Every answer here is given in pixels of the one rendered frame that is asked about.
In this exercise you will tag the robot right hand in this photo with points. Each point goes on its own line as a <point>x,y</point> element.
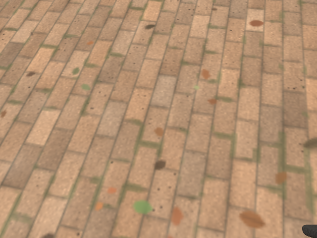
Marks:
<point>310,230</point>

